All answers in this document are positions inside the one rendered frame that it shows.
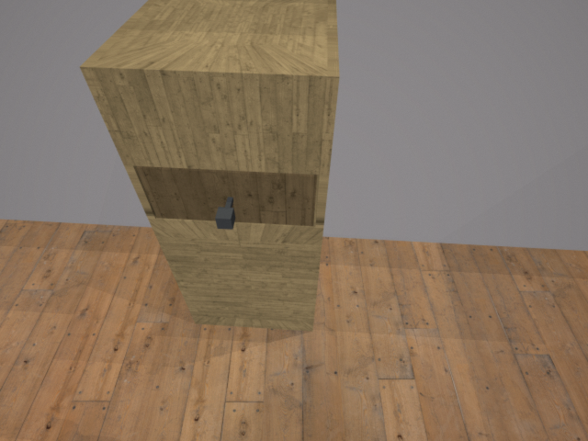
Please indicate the cabinet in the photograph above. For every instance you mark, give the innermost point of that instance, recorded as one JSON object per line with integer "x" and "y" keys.
{"x": 236, "y": 85}

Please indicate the drawer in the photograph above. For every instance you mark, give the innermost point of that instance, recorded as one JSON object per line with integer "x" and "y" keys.
{"x": 258, "y": 197}

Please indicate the handle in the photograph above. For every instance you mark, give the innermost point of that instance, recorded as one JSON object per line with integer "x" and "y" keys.
{"x": 225, "y": 217}

